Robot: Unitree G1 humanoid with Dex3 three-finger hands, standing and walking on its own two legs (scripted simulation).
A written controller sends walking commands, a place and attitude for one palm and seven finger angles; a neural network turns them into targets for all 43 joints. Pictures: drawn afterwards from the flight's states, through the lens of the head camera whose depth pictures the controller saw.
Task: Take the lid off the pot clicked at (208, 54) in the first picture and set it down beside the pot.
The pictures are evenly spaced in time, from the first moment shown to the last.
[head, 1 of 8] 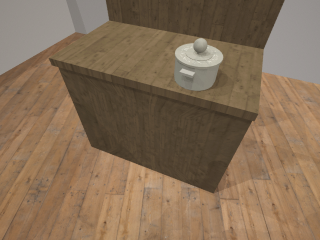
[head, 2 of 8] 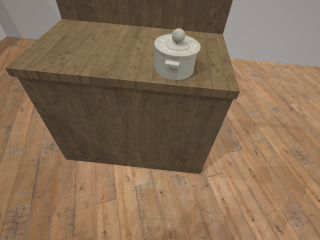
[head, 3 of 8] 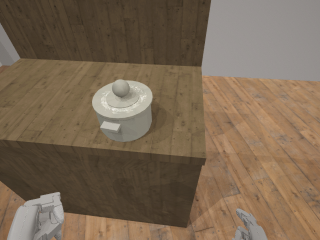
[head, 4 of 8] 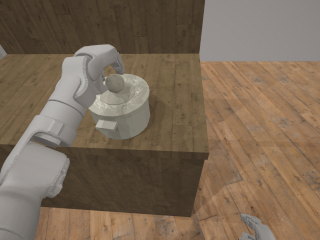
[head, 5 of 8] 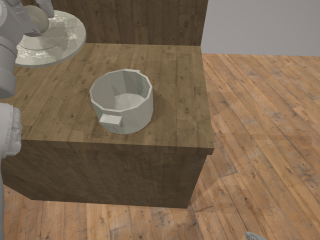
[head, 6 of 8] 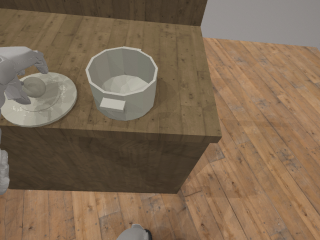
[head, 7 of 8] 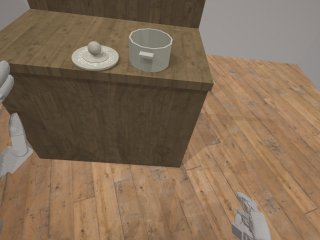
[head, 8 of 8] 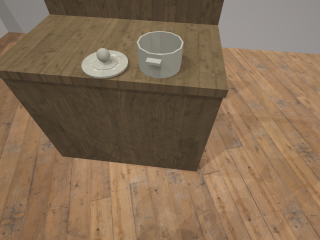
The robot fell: no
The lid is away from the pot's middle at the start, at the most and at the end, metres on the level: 0.00 0.26 0.22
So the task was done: yes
